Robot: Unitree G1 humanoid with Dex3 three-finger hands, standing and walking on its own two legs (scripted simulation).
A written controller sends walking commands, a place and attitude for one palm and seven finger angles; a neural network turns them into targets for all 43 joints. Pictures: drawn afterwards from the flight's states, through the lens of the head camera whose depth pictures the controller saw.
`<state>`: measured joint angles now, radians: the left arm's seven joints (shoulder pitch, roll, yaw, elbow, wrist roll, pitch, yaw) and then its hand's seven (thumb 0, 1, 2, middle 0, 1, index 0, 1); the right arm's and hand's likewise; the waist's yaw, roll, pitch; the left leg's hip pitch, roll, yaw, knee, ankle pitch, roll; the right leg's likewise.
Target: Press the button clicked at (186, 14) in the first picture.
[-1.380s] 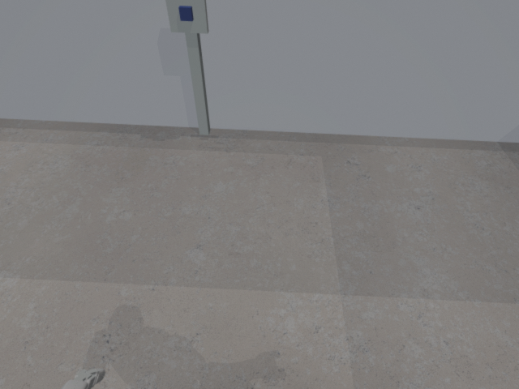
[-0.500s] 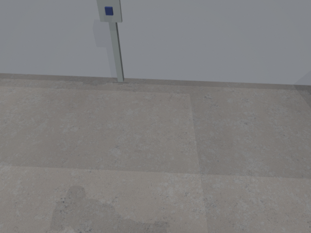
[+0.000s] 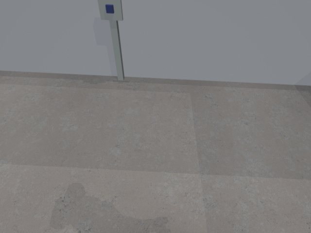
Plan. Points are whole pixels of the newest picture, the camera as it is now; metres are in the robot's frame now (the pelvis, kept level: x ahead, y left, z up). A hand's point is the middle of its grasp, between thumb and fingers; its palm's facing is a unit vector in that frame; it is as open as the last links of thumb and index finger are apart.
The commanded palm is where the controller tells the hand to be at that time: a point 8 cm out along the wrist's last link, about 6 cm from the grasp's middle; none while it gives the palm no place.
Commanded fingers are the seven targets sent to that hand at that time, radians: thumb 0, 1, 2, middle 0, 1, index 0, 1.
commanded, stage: look at it before walking up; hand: left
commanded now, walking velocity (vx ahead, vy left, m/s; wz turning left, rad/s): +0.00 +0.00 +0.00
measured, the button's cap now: (109, 8) +1.66 +0.45 -0.05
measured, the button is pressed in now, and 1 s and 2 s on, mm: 0 0 0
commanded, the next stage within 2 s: walk to a spot facing it in 0.16 s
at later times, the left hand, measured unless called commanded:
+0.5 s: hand out of the picture +0.05 +0.23 -0.18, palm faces +0.05 -0.97 -0.23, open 7.4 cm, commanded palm none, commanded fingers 0.00 0.90 0.90 -0.20 -0.30 -0.20 -0.30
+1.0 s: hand (80, 196) +0.27 +0.27 -0.19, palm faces +0.13 -0.98 -0.12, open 7.4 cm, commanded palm none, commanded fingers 0.00 0.90 0.90 -0.20 -0.30 -0.20 -0.30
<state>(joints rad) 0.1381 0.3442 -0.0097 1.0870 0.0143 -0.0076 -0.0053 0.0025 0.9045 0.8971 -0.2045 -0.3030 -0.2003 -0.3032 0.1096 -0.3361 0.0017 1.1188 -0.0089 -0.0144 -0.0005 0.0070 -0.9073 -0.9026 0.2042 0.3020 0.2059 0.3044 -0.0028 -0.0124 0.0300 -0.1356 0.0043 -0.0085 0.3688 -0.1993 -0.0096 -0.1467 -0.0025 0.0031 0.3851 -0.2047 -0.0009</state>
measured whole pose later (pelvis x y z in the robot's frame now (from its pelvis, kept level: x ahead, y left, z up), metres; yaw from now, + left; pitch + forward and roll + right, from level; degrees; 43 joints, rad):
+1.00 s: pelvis +0.21 +0.09 -0.01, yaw +10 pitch +0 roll -1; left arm 0.15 0.17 0.04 1.04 0.02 -0.01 -0.02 0.00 0.91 0.90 -0.20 -0.30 -0.19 -0.30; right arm 0.51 -0.05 -0.01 1.18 -0.01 -0.09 -0.04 0.00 -0.91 -0.90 0.20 0.30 0.21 0.30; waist -0.05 -0.04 0.05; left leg 0.13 -0.05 0.03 0.22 -0.35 0.08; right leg -0.61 -0.10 -0.11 0.84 -0.15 0.03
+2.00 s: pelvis +0.65 +0.22 +0.00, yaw +9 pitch -2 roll +1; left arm 0.17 0.19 0.07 1.02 0.03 0.01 -0.02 0.00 0.91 0.90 -0.20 -0.30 -0.19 -0.30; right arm 0.40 -0.13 -0.05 1.13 -0.02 -0.08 -0.02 -0.01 -0.93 -0.90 0.20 0.30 0.20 0.30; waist -0.02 -0.04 0.02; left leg 0.03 0.02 0.25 0.30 -0.29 0.02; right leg -0.57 -0.15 -0.08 0.86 -0.14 0.03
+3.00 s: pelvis +1.00 +0.25 +0.00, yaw +6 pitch -1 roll +1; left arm 0.21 0.19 0.08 1.06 0.03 0.00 -0.02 0.00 0.91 0.90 -0.20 -0.30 -0.19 -0.30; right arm 0.37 -0.12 -0.03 1.12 -0.03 -0.07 -0.03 -0.01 -0.93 -0.90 0.20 0.30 0.20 0.30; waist -0.01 -0.04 0.03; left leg -0.01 0.03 0.23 0.32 -0.28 0.01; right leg -0.53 -0.12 -0.07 0.93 -0.23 0.01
